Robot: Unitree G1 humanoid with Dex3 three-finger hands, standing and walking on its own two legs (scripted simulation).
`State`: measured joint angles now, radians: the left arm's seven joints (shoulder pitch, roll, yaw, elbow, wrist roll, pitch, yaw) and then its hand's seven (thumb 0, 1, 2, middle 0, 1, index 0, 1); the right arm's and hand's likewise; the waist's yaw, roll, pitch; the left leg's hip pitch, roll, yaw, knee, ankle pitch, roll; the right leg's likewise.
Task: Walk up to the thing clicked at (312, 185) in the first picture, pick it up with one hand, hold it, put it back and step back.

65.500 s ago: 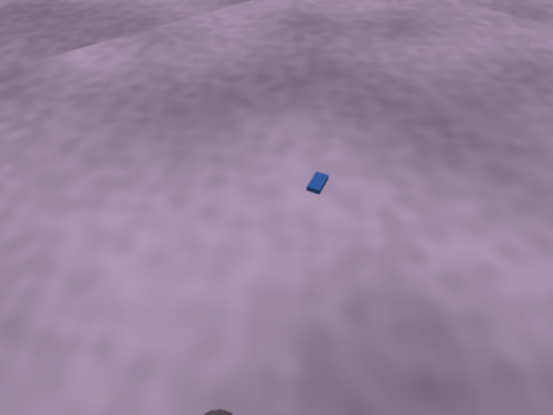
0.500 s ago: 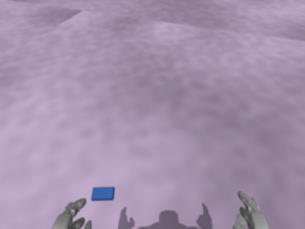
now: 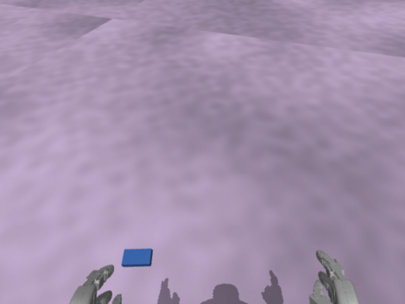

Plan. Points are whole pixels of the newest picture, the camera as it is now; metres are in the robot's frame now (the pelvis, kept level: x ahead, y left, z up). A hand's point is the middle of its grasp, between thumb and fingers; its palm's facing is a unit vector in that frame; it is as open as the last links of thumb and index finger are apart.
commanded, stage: home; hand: left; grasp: from above
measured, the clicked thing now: (137, 257) +0.50 +0.32 -0.70
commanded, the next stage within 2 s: stand in 0.80 s
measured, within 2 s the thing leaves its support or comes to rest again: neither
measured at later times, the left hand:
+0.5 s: hand out of the picture +0.16 +0.18 -0.05, palm faces +0.04 -0.98 -0.20, open 7.5 cm
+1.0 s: hand out of the picture +0.17 +0.19 -0.08, palm faces +0.02 -0.95 -0.30, open 7.7 cm
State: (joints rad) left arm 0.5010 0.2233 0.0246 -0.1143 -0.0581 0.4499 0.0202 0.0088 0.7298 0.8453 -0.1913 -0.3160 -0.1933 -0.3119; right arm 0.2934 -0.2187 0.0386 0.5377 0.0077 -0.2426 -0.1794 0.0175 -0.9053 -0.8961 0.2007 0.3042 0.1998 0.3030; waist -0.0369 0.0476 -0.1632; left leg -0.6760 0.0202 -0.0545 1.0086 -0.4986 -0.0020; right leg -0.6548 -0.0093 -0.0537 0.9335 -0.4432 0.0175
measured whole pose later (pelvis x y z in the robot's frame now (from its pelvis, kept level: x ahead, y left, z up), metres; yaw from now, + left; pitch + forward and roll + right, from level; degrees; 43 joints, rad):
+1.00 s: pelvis +0.00 +0.00 +0.01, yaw +0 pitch +5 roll +0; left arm 0.29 0.25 0.00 0.29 0.04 0.19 0.03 0.01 0.83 0.88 -0.20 -0.31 -0.20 -0.30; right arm 0.20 -0.26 0.02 0.71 -0.09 -0.11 -0.08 0.01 -0.91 -0.90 0.20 0.30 0.20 0.30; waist 0.01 0.00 -0.04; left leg -0.53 -0.01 -0.03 0.92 -0.47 0.00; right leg -0.54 -0.04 -0.03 0.90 -0.44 0.01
